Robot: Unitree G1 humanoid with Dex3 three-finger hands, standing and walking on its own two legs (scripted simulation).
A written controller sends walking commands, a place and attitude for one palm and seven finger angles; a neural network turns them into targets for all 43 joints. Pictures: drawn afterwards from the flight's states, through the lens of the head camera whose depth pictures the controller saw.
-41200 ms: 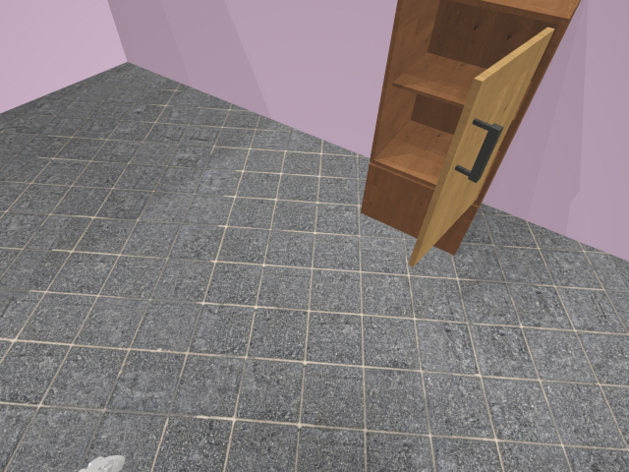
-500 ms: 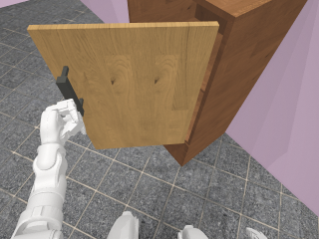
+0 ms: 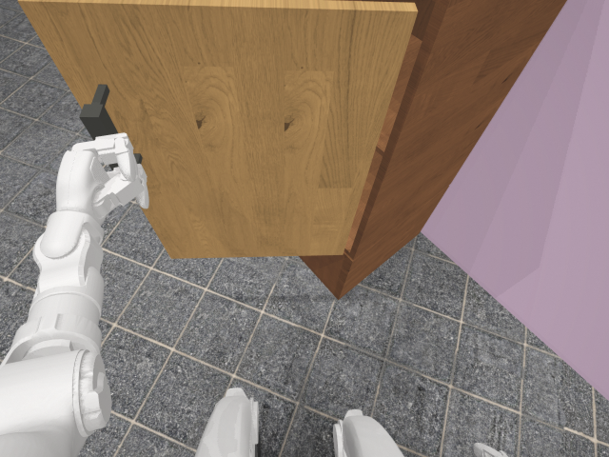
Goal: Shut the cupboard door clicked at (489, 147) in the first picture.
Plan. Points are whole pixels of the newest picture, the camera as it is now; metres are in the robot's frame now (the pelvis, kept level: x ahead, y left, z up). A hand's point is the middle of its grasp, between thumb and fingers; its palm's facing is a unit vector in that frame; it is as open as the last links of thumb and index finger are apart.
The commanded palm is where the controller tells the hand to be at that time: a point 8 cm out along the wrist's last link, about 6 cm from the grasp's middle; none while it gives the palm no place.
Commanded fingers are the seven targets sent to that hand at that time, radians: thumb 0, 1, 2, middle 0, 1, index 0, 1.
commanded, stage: push the door shut along its arc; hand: left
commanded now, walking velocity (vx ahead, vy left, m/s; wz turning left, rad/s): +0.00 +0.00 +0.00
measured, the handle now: (118, 141) +0.52 +0.26 +0.07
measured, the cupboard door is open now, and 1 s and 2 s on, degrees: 53 40 30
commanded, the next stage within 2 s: pull the fist back off the door in 1.44 s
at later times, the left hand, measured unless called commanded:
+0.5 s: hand (165, 146) +0.50 +0.19 +0.08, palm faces -0.14 -0.99 -0.02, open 3.1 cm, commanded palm +0.50 +0.23 +0.07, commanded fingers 0.00 0.90 0.90 -1.30 -1.50 -1.30 -1.50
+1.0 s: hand (193, 114) +0.56 +0.16 +0.08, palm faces -0.24 -0.97 -0.01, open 3.1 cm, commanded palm +0.56 +0.19 +0.07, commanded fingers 0.00 0.90 0.90 -1.30 -1.50 -1.30 -1.50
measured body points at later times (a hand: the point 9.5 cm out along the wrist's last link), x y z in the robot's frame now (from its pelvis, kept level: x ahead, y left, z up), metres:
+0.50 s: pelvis -0.01 +0.01 -0.01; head +0.13 +0.04 +0.42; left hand +0.51 +0.25 +0.08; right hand +0.02 -0.26 -0.12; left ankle +0.07 +0.12 -0.64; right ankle -0.01 -0.12 -0.64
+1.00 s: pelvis -0.01 +0.01 -0.03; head +0.16 +0.03 +0.39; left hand +0.57 +0.22 +0.08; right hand -0.02 -0.26 -0.13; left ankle +0.07 +0.12 -0.64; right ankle -0.01 -0.12 -0.64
